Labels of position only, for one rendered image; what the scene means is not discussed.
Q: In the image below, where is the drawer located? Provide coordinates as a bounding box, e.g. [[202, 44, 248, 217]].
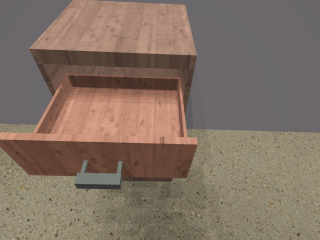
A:
[[0, 73, 198, 179]]

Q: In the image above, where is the cabinet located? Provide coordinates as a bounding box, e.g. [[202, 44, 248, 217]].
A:
[[29, 0, 197, 182]]

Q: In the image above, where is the handle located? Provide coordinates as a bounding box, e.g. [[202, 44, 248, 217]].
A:
[[74, 160, 123, 190]]

